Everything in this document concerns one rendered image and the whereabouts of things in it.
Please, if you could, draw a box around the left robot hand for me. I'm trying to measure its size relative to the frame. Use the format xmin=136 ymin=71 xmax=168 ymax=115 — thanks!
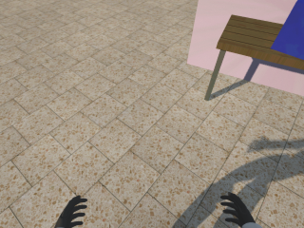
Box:
xmin=54 ymin=195 xmax=87 ymax=228

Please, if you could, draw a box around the table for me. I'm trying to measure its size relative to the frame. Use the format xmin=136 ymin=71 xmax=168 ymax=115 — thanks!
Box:
xmin=204 ymin=14 xmax=304 ymax=101

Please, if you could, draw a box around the right robot hand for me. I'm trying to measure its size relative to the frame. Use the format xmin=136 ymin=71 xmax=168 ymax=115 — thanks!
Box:
xmin=220 ymin=192 xmax=256 ymax=228

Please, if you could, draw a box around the carton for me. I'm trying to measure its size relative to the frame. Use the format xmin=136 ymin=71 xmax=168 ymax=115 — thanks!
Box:
xmin=271 ymin=0 xmax=304 ymax=60

